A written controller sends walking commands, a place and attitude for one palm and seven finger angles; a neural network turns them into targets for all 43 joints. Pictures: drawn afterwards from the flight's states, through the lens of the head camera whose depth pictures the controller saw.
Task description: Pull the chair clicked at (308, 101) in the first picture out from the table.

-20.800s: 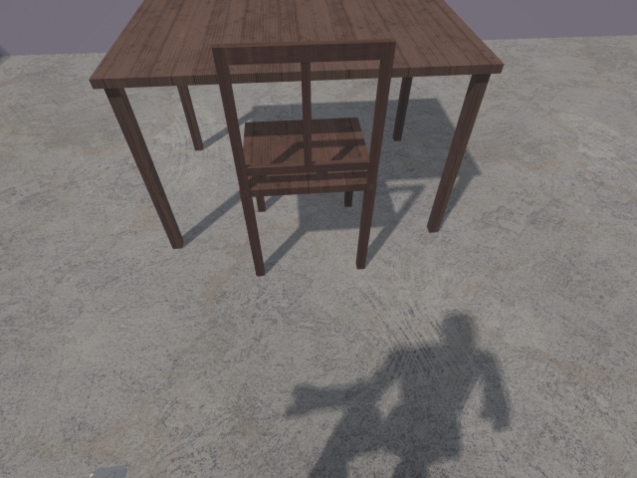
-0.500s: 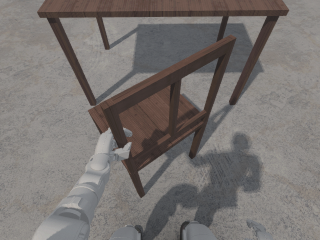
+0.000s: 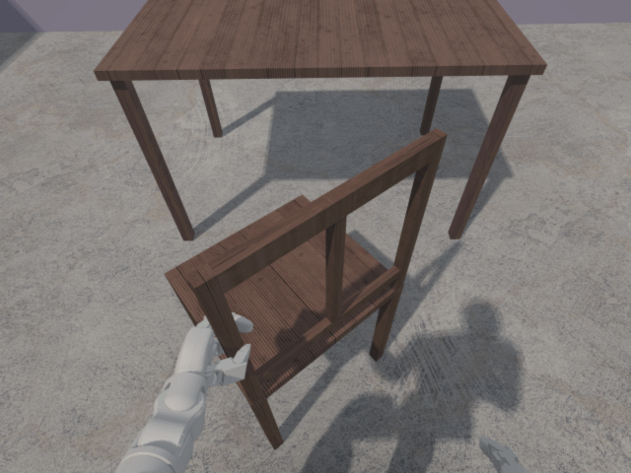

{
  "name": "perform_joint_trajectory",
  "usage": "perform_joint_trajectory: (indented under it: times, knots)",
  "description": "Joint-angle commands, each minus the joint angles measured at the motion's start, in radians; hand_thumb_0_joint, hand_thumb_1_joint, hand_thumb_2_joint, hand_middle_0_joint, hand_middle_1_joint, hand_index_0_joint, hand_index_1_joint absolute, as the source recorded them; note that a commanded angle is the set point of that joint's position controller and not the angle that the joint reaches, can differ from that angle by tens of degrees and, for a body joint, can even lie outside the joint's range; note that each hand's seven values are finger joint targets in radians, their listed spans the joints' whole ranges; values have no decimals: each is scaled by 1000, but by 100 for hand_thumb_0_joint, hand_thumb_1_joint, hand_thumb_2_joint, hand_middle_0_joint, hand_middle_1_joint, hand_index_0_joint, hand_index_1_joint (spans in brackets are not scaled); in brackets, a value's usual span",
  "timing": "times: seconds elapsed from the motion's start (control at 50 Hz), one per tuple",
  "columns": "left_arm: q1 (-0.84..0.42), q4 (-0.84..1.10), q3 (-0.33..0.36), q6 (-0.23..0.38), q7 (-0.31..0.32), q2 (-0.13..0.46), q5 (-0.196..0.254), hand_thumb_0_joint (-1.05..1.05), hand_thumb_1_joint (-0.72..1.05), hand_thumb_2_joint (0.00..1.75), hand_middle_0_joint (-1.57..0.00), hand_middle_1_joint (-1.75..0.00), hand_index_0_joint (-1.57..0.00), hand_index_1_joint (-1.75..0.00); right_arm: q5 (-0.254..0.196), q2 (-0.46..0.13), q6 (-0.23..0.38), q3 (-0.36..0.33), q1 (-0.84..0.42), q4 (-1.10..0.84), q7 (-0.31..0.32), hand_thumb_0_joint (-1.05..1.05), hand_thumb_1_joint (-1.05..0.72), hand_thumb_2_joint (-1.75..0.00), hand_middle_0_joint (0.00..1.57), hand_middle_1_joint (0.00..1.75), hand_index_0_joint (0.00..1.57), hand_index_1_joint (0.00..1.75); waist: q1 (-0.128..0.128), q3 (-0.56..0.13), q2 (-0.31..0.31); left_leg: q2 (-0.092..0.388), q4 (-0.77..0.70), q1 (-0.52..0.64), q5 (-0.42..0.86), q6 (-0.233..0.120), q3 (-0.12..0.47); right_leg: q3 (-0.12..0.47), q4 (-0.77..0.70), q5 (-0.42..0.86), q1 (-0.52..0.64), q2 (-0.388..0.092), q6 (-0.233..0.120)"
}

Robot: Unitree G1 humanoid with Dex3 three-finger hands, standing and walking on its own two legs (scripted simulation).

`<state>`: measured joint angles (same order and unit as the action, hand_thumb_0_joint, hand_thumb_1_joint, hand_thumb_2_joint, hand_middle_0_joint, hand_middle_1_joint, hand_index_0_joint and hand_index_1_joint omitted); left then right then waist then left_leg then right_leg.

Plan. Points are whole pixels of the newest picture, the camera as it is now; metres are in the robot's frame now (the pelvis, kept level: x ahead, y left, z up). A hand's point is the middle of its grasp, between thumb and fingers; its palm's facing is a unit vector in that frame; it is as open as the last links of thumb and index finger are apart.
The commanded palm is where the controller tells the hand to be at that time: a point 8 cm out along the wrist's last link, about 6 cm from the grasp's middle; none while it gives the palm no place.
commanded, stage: stop walking, hand still on the chair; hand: left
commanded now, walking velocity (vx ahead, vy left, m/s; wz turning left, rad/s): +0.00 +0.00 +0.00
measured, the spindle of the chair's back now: (334, 275) +0.44 -0.01 -0.08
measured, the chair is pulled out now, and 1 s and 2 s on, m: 0.51 0.51 0.51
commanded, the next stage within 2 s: open the thumb and straighten the fingers in 0.52 s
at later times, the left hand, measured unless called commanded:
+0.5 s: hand (235, 361) +0.27 +0.13 -0.06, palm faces -0.05 -0.98 -0.21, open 5.9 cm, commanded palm +0.26 +0.18 -0.04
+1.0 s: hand (222, 352) +0.29 +0.15 -0.06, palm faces -0.08 -0.98 -0.20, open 11.9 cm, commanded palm +0.27 +0.20 -0.04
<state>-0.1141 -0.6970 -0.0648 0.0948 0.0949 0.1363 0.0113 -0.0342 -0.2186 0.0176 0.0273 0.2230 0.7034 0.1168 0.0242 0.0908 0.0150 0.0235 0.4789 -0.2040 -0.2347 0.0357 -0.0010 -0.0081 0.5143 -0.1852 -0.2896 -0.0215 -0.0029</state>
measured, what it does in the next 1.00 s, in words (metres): stands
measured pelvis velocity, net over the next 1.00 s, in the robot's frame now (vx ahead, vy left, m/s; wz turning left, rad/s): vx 0.03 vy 0.02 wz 0.03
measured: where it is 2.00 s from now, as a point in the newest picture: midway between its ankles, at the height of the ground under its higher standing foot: outside the picture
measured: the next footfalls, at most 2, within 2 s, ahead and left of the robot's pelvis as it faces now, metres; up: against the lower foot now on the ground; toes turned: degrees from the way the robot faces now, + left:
none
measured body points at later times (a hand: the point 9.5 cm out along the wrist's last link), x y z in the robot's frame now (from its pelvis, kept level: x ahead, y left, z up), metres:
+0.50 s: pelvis +0.03 +0.01 +0.01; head +0.04 +0.00 +0.46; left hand +0.27 +0.18 -0.04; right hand +0.17 -0.23 -0.10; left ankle +0.02 +0.15 -0.74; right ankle +0.06 -0.11 -0.74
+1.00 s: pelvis +0.03 +0.02 -0.02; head +0.07 +0.01 +0.43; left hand +0.29 +0.21 -0.05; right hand +0.18 -0.24 -0.11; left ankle +0.02 +0.15 -0.74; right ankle +0.06 -0.11 -0.74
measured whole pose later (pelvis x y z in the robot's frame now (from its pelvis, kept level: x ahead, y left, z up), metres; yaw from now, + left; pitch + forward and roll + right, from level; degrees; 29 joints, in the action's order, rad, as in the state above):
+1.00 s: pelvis +0.03 +0.02 -0.02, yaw +1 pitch +7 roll +0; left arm 0.08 -0.30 -0.08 -0.11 0.03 0.21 0.03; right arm -0.05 -0.28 0.06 0.00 0.23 0.58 0.04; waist 0.05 -0.06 0.02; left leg 0.01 0.73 -0.46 -0.39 0.01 0.02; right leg -0.02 0.72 -0.32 -0.52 -0.04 0.02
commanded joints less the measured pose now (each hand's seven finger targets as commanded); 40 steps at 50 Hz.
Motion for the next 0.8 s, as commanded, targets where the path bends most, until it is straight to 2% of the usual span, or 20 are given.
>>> perform_joint_trajectory:
  times: [0.0,0.04,0.08,0.12,0.16,0.18,0.22,0.26,0.28,0.32,0.48,0.56,0.6,0.62,0.64,0.66,0.68,0.72,0.76,0.78]
  knots:
    - [-205,226,45,54,6,132,-3,0,90,90,-50,-145,-50,-145,0,-114,43,-37,-69,-136,5,0,-90,-90,20,30,20,30,-15,-248,-41,62,-80,70,71,-56,53,113,-155,8,107,-106,-25]
    - [-195,253,45,53,7,133,-2,0,90,90,-50,-145,-50,-145,1,-110,40,-37,-79,-146,5,0,-90,-90,20,30,20,30,-15,-277,-35,66,-79,94,103,-55,46,111,-149,63,122,-108,-24]
    - [-171,255,48,46,8,144,-1,0,90,90,-50,-145,-50,-145,-1,-114,35,-38,-86,-147,8,0,-90,-90,20,30,20,30,-13,-262,-13,67,-85,94,114,-53,43,107,-152,94,122,-108,-24]
    - [-151,260,43,41,10,133,0,0,90,90,-50,-145,-50,-145,2,-110,27,-36,-88,-154,7,0,-90,-90,20,30,20,30,-14,-262,-22,68,-85,91,132,-51,42,103,-147,128,134,-108,-25]
    - [-146,268,36,37,9,125,1,0,90,90,-50,-145,-50,-145,1,-108,18,-36,-93,-162,7,0,-90,-90,20,30,20,30,-12,-267,-49,70,-83,95,131,-50,39,101,-151,130,135,-110,-26]
    - [-132,268,44,35,11,139,3,0,90,90,-50,-145,-50,-145,0,-112,16,-37,-97,-159,10,0,-90,-90,20,30,20,30,-12,-254,-21,68,-88,99,132,-50,39,100,-156,134,124,-109,-27]
    - [-125,279,37,33,11,129,1,0,90,90,-50,-145,-50,-145,2,-110,10,-34,-98,-167,8,0,-90,-90,20,30,20,30,-13,-261,-5,71,-94,97,157,-49,41,92,-140,161,139,-105,-29]
    - [-114,280,32,30,9,122,2,0,90,90,-50,-145,-50,-145,2,-108,3,-33,-101,-175,8,0,-90,-90,20,30,20,30,-15,-260,-29,74,-95,99,167,-49,45,90,-138,168,137,-102,-28]
    - [-106,277,39,29,10,137,4,0,90,90,-50,-145,-50,-145,2,-113,3,-34,-101,-171,10,0,-90,-90,20,30,20,30,-14,-250,-14,74,-103,95,167,-48,46,80,-140,162,135,-101,-27]
    - [-102,291,31,29,9,124,3,0,90,90,-50,-145,-50,-145,3,-109,-1,-32,-103,-180,9,0,-90,-90,20,30,20,30,-17,-265,-15,76,-102,104,199,-47,47,75,-122,193,146,-96,-28]
    - [-83,282,25,25,8,129,7,0,90,90,-50,-145,-50,-145,5,-111,-7,-29,-99,-178,11,0,-90,-90,20,30,20,30,-16,-228,-23,67,-113,84,138,-48,51,82,-152,117,118,-95,-26]
    - [-78,287,24,29,8,122,6,0,90,90,-50,-145,-50,-145,6,-108,-9,-29,-99,-180,11,0,-90,-90,20,30,20,30,-19,-257,-45,71,-104,98,171,-49,50,81,-136,165,137,-99,-28]
    - [-51,314,37,32,11,137,7,0,90,90,-50,-145,-50,-145,6,-108,-8,-31,-100,-182,12,0,-90,-90,20,30,20,30,-22,-244,-21,70,-113,91,175,-48,55,77,-134,162,136,-96,-27]
    - [18,219,-63,-26,-27,65,1,0,78,84,-50,-145,-50,-145,-28,-166,-9,-42,-67,-162,-32,0,-90,-90,20,30,20,30,64,-202,-143,28,-72,-37,121,-48,24,-9,-61,125,73,-49,-20]
    - [-58,348,-7,-20,-41,118,9,0,66,78,-50,-145,-50,-145,-28,-170,1,-51,-80,-191,-50,0,-90,-90,20,30,20,30,35,-244,-170,15,-44,-88,103,-56,21,-9,-39,129,76,-45,-22]
    - [-31,403,38,-17,-48,171,12,0,54,73,-50,-145,-50,-145,-28,-171,14,-62,-92,-205,-62,0,-90,-90,20,30,20,30,23,-284,-107,1,-15,-100,75,-59,13,2,-21,101,70,-42,-23]
    - [8,424,23,-28,-52,169,8,0,42,67,-50,-145,-50,-145,-28,-168,21,-58,-92,-212,-73,0,-90,-90,20,30,20,30,15,-272,-24,-4,-8,-119,52,-52,15,3,-9,65,57,-43,-30]
    - [-2,493,-18,-39,-55,123,11,0,17,55,-50,-145,-50,-145,-24,-161,43,-59,-85,-225,-86,0,-90,-90,20,30,20,30,24,-292,18,-9,28,-126,42,-52,14,-5,14,36,12,-32,-29]
    - [18,516,-51,-64,-53,79,14,0,-7,43,-50,-145,-50,-145,-21,-161,60,-58,-80,-238,-93,0,-90,-90,20,30,20,30,29,-296,0,-9,58,-157,38,-52,24,-19,45,23,-29,-24,-26]
    - [32,507,-55,-81,-55,77,18,0,-19,37,-50,-145,-50,-145,-23,-165,67,-59,-75,-241,-94,0,-90,-90,20,30,20,30,35,-282,-49,-7,66,-185,13,-52,34,-26,50,-4,-47,-19,-24]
